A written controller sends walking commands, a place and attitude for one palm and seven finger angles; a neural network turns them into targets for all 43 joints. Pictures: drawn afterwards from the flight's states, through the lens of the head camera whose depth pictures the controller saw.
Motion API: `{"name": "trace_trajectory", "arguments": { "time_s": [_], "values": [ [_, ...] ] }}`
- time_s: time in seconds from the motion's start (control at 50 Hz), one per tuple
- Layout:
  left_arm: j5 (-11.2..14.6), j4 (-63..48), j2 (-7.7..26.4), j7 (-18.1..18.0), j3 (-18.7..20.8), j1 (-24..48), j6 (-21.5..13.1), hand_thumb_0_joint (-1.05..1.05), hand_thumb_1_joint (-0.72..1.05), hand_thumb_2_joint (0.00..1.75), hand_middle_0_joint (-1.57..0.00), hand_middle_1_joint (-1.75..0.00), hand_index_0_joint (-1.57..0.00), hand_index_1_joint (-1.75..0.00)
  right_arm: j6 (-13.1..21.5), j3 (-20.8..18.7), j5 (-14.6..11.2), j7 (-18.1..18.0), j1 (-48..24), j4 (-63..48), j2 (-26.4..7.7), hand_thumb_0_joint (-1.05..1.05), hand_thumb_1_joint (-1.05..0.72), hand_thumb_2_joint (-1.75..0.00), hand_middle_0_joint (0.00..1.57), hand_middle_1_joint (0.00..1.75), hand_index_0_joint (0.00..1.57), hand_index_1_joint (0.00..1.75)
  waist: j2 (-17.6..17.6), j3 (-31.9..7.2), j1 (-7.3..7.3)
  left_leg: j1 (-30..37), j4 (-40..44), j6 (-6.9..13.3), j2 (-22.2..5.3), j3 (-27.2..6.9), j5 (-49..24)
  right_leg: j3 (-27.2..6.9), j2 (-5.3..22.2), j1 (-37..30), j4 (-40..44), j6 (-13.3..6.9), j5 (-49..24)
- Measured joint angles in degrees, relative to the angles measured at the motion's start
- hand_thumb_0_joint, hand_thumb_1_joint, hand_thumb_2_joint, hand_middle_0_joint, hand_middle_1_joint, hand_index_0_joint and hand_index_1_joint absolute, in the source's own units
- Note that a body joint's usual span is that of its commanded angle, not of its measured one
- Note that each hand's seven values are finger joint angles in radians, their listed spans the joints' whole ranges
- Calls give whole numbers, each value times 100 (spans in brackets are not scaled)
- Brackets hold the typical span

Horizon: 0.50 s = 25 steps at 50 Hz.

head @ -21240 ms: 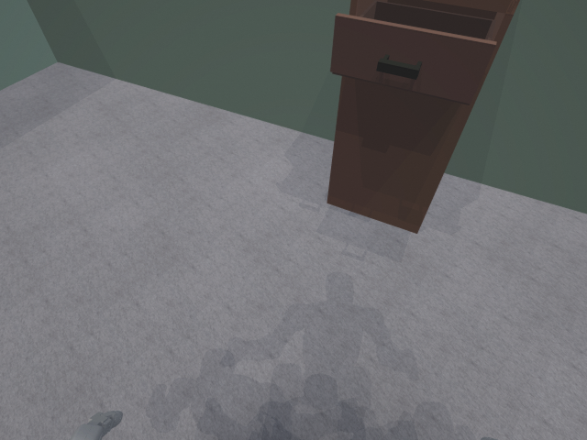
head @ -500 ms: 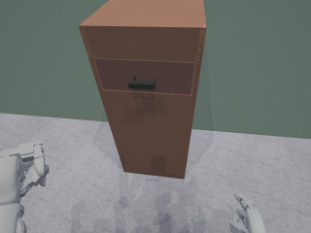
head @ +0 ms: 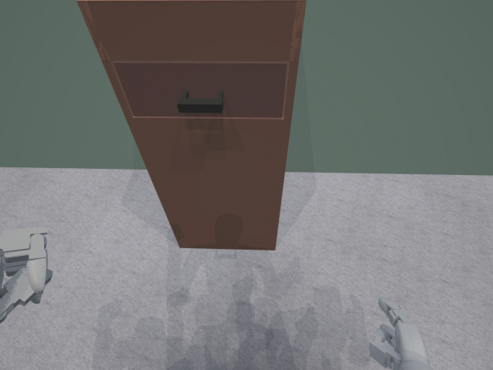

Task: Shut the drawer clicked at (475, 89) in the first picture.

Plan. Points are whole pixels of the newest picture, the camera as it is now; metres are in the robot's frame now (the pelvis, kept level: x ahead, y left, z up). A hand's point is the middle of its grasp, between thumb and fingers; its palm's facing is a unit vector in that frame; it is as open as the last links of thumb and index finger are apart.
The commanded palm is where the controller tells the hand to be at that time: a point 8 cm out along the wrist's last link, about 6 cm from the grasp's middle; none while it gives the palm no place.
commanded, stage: step back with the hand held close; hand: left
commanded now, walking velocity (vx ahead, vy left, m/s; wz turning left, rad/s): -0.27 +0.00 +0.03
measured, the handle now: (201, 99) +0.66 +0.15 +0.06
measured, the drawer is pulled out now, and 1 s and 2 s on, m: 0.00 0.00 0.00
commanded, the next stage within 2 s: stop stepping back and stand still in 0.66 s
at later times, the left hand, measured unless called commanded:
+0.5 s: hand out of the picture +0.07 +0.26 +0.17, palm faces +0.46 -0.73 -0.51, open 3.2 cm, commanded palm -0.01 +0.29 +0.18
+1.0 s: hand out of the picture -0.07 +0.24 +0.17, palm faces +0.34 -0.80 -0.49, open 3.2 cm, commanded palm -0.12 +0.28 +0.18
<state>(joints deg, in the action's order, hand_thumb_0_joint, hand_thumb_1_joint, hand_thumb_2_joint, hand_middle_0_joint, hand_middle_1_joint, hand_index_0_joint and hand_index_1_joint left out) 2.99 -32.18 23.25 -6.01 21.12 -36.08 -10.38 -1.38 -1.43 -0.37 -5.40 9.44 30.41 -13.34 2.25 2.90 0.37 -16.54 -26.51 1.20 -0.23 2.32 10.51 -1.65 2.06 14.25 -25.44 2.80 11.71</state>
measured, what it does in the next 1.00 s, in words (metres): walks backwards: right foot, then left foot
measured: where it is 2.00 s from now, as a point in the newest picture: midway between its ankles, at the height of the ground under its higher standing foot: outside the picture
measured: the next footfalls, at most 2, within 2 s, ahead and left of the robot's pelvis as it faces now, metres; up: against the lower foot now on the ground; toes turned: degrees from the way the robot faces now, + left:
right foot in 0.52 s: -0.11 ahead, -0.11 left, +0.00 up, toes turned +10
left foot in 0.68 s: -0.07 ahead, +0.10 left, +0.00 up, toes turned +6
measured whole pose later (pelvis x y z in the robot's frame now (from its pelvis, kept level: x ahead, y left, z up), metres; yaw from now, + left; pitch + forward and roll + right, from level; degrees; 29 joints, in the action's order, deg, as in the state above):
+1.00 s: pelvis -0.25 +0.00 -0.01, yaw +1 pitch +1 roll +0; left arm 2.5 -37.7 25.0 -8.2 22.8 -38.4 -10.8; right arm 5.2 0.8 0.8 -3.4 10.9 30.1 -10.1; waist -1.2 -0.3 -0.6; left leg -27.0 -28.5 0.6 -1.0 6.0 13.1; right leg 2.3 -1.5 11.9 -30.0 -2.3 24.8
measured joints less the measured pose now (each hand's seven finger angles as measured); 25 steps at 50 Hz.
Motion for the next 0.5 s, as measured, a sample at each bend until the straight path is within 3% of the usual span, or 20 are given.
{"name": "trace_trajectory", "arguments": {
  "time_s": [0.22, 0.32, 0.44, 0.5],
  "values": [
    [-139, 62, -185, -193, -22, 77, -350, 1, 89, 90, -140, -160, -140, -160, 279, 69, -2, -19, 102, 9, 31, 1, -91, -90, 20, 30, 21, 30, 24, -38, 4, -585, -500, 58, -56, -132, -2, 117, -65, 387, -158, -1, -290],
    [-188, 40, -245, -301, -79, 152, -463, 1, 89, 90, -141, -160, -141, -160, 426, 82, 46, -61, 233, 143, 3, 1, -91, -90, 20, 30, 21, 30, 9, -20, -16, -797, -631, 88, -76, -180, -48, 148, -100, 560, -285, -13, -76],
    [-312, -26, 44, -271, 128, 398, -560, 1, 89, 90, -141, -160, -141, -160, 657, 88, 71, -62, 503, 211, 187, 1, -91, -90, 20, 30, 21, 30, 5, -57, -232, -1015, -397, 192, -116, -316, -514, 100, -542, 485, -1498, -80, 547],
    [-257, -174, 192, -250, 360, 253, -683, 1, 89, 90, -141, -160, -140, -160, 740, 113, 91, 20, 583, 214, 267, 1, -90, -90, 20, 30, 21, 30, -130, -287, -250, -1376, -362, 121, -126, -89, -433, 154, -630, -50, -1098, -263, 987]
  ]
}}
